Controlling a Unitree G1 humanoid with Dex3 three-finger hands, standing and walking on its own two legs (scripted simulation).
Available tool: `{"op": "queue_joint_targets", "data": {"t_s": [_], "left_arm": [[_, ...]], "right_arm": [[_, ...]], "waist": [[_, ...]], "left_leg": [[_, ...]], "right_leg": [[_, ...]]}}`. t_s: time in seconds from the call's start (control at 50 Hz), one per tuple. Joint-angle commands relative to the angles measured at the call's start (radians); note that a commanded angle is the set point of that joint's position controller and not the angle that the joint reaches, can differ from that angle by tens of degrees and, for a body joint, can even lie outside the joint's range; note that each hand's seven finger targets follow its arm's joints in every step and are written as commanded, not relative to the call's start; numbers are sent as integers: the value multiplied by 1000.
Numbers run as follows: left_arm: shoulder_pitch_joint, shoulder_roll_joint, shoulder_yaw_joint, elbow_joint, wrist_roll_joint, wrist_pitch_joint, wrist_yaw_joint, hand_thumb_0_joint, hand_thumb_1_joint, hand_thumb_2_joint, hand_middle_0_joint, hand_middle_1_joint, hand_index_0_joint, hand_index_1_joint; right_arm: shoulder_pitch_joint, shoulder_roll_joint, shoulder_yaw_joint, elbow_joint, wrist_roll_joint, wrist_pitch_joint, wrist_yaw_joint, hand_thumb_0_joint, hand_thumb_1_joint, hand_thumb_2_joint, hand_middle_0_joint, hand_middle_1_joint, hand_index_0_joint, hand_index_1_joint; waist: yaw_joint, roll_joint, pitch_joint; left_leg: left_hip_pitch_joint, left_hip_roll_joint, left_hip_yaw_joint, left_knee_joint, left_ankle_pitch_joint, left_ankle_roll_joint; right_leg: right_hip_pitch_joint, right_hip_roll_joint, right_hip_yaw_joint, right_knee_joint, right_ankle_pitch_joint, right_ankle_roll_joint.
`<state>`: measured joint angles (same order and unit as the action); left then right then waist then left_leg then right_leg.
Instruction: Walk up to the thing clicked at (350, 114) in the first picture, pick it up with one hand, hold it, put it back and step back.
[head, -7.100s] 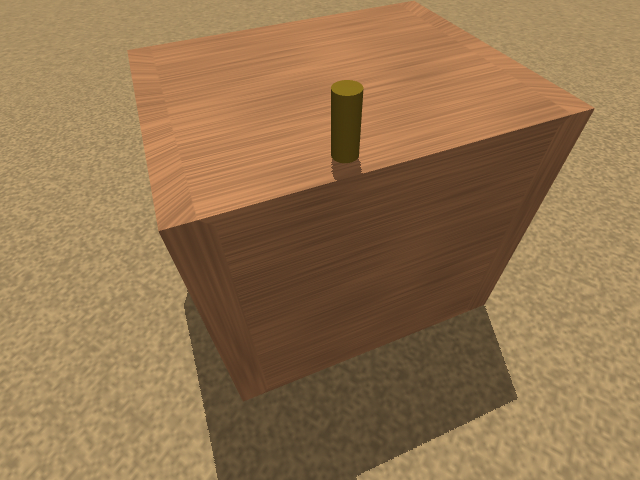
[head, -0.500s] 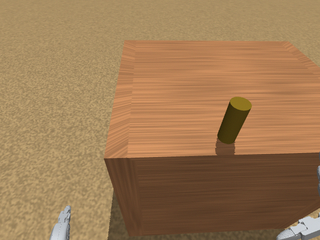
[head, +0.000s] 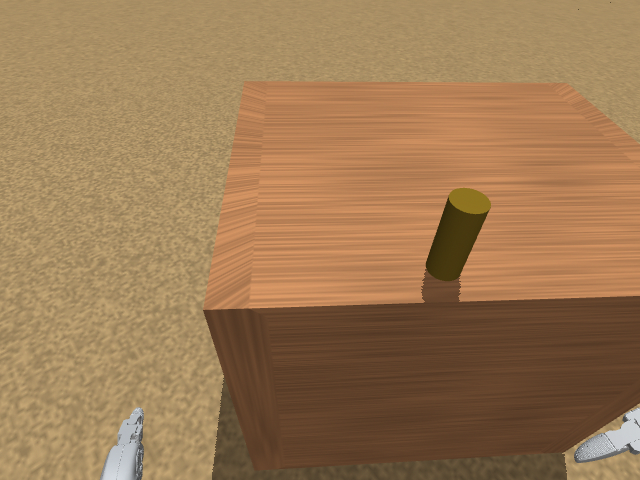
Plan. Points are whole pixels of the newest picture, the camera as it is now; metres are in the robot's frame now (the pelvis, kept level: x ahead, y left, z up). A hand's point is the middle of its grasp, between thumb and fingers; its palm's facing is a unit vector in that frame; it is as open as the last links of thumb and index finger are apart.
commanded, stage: rise first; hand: right
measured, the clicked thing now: (455, 237) +0.42 -0.19 +0.09
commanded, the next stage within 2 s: go down in 0.40 s
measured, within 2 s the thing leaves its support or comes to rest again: neither
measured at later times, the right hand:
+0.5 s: hand out of the picture +0.19 -0.25 +0.19, palm faces +0.41 +0.80 -0.44, open 17.6 cm
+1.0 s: hand out of the picture +0.26 -0.30 +0.20, palm faces +0.32 +0.89 -0.33, open 17.5 cm
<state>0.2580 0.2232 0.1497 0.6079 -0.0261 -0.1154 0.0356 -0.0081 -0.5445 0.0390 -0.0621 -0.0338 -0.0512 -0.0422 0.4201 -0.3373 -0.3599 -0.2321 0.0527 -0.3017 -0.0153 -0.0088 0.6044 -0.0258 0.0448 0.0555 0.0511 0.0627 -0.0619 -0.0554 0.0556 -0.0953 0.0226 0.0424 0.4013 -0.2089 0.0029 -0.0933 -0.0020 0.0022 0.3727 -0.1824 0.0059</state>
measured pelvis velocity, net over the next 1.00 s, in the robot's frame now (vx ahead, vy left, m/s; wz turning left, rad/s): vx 0.00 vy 0.00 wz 0.00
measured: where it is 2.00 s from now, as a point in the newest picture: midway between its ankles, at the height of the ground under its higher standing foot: outside the picture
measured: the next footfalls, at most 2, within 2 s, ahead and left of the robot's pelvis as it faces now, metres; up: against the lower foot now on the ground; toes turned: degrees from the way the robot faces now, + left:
none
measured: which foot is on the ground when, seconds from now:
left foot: down 0.00-1.00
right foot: down 0.00-1.00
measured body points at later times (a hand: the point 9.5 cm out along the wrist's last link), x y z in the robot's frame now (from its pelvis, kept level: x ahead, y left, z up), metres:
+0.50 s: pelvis +0.00 +0.00 +0.00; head -0.01 +0.02 +0.45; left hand +0.17 +0.25 -0.10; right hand +0.16 -0.29 +0.21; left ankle +0.01 +0.12 -0.74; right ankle +0.02 -0.13 -0.74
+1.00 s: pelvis +0.00 +0.00 +0.00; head -0.02 +0.02 +0.45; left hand +0.18 +0.25 -0.09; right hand +0.24 -0.35 +0.22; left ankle +0.01 +0.12 -0.74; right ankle +0.02 -0.13 -0.74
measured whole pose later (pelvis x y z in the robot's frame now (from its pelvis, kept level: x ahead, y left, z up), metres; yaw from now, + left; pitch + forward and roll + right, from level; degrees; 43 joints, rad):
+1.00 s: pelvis +0.00 +0.00 +0.00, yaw +0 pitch -3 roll +0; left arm 0.18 0.20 0.09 0.72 -0.02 -0.13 0.13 -0.01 -0.52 0.04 -0.06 -0.04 -0.05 -0.04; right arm 0.02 -0.48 -0.54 0.10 0.20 -0.21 0.28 -0.01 0.55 -0.04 0.05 0.05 0.06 0.05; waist -0.03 -0.04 0.00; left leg -0.14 0.02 0.05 0.42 -0.22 0.00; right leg -0.14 -0.01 0.01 0.40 -0.20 0.01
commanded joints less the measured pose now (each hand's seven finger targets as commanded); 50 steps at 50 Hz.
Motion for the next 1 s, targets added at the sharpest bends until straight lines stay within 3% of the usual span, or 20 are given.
{"op": "queue_joint_targets", "data": {"t_s": [0.0,0.02,0.04,0.06,0.1,0.12,0.14,0.36,0.38,0.46,0.5,0.52,0.54,0.58,0.64,0.72,0.74,0.84,0.9,0.98], "left_arm": [[-101,150,72,-153,-1,-57,9,0,-564,45,-53,-37,-45,-46],[-113,128,43,-173,-1,-60,5,0,-562,47,-53,-39,-44,-47],[-112,132,52,-169,0,-60,7,0,-566,49,-54,-39,-45,-47],[-86,98,19,-139,-2,-58,2,0,-565,50,-53,-39,-45,-47],[-89,165,91,-133,0,-59,8,0,-566,56,-54,-41,-45,-50],[-113,111,43,-128,1,-61,1,0,-561,56,-52,-42,-45,-49],[-122,111,34,-144,1,-63,1,0,-566,56,-53,-42,-45,-50],[-98,106,47,-101,-3,-54,0,0,-565,71,-52,-48,-45,-55],[-111,137,73,-120,-1,-57,3,0,-565,74,-53,-47,-45,-55],[-100,87,26,-112,-2,-54,-3,0,-567,83,-53,-51,-45,-59],[-114,137,81,-118,-1,-55,5,0,-495,10,-52,-52,-65,-37],[-139,99,58,-127,25,-59,-3,0,-533,41,-49,-48,-50,-47],[-133,148,104,-111,25,-59,5,0,-536,43,-48,-47,-49,-47],[-119,110,76,-53,22,-48,6,0,-534,41,-48,-45,-48,-44],[-178,132,100,-31,22,-43,22,0,-531,36,-47,-43,-49,-40],[-226,48,-1,5,9,-43,39,0,-537,40,-47,-41,-47,-39],[-236,73,9,12,9,-45,54,0,-535,38,-47,-40,-49,-38],[-222,108,-25,-29,12,-51,103,0,-540,40,-48,-44,-50,-40],[-147,153,6,-30,10,-60,124,0,-545,45,-46,-43,-48,-41],[-138,85,-70,-3,0,-61,115,0,-554,53,-44,-42,-43,-43]], "right_arm": [[-93,-227,-143,-223,18,-71,-17,0,598,-32,41,58,47,58],[-106,-186,-105,-265,19,-78,-12,0,604,-33,40,59,47,59],[-106,-214,-135,-254,18,-80,-15,0,591,-35,41,58,47,58],[-94,-195,-117,-256,19,-83,-12,0,597,-35,41,58,47,58],[-92,-236,-157,-244,18,-83,-19,0,587,-39,42,58,47,58],[-94,-196,-124,-278,19,-91,-13,0,603,-38,41,59,47,59],[-97,-206,-131,-266,17,-92,-13,0,592,-37,42,58,48,58],[-99,-205,-143,-296,23,-101,-5,0,593,-46,42,60,48,60],[-110,-220,-156,-294,23,-100,-7,0,588,-49,42,60,49,60],[-89,-203,-147,-289,24,-105,-6,0,579,-54,43,61,49,61],[-107,-223,-163,-298,23,-106,-8,0,498,-56,45,54,50,54],[-99,-117,-121,-284,9,-146,6,0,525,-42,45,49,53,49],[-105,-173,-174,-251,12,-158,7,0,525,-39,45,48,53,48],[-143,-219,-216,-230,23,-162,16,0,554,-40,41,51,51,51],[-228,-230,-221,-177,49,-152,43,0,568,-40,37,52,48,52],[-373,-273,-217,-129,79,-123,104,0,585,-42,33,52,46,52],[-414,-285,-209,-75,87,-103,122,0,588,-50,29,55,43,55],[-555,-408,-269,45,128,-30,212,0,515,-43,45,45,51,45],[-573,-437,-306,157,172,24,269,0,539,-43,41,46,49,46],[-619,-451,-301,193,208,79,337,0,549,-33,45,43,52,43]], "waist": [[0,21,-47],[3,3,-59],[1,12,-65],[-5,16,-40],[3,-1,-40],[-11,-2,-51],[-7,-4,-50],[-1,20,-55],[4,36,-62],[-11,35,-52],[0,35,-72],[30,120,-107],[23,104,-110],[8,42,-78],[30,37,-58],[24,-20,-61],[40,-3,-89],[35,-3,-188],[42,31,-184],[10,-39,-176]], "left_leg": [[-23,-13,26,-94,10,9],[-20,-16,26,-89,19,11],[-17,-16,25,-95,9,10],[-19,-20,33,-91,4,13],[-21,-17,28,-92,-5,13],[-12,-18,30,-88,15,12],[-12,-19,29,-88,1,14],[-17,-20,29,-84,43,10],[-15,-22,32,-84,40,9],[-11,-16,30,-91,28,9],[-8,-14,27,-82,68,6],[-33,-29,23,-59,91,-11],[-33,-23,20,-62,86,-11],[-54,-15,9,-67,63,-9],[-82,-12,1,-80,13,-11],[-88,-14,-1,-81,-14,-8],[-85,-18,0,-76,17,-8],[-38,-5,-7,-72,85,-13],[-45,-3,0,-68,125,-17],[-51,-15,17,-48,128,0]], "right_leg": [[-23,11,-28,-74,34,-26],[-13,11,-31,-78,43,-23],[-14,13,-29,-74,34,-25],[-27,8,-26,-80,31,-23],[-34,9,-27,-79,17,-22],[-25,10,-26,-74,43,-22],[-32,7,-26,-78,27,-22],[-11,8,-28,-66,75,-24],[-13,6,-24,-68,69,-25],[-21,13,-29,-63,63,-27],[-4,12,-30,-57,96,-26],[18,13,-13,-31,99,-26],[12,18,-15,-32,89,-27],[-4,26,-20,-32,66,-26],[-28,27,-17,-33,10,-27],[-52,21,-7,-44,-28,-22],[-39,17,-3,-41,-8,-25],[-1,26,-3,-24,61,-25],[7,23,-1,-19,98,-29],[-28,17,2,-33,99,-21]]}}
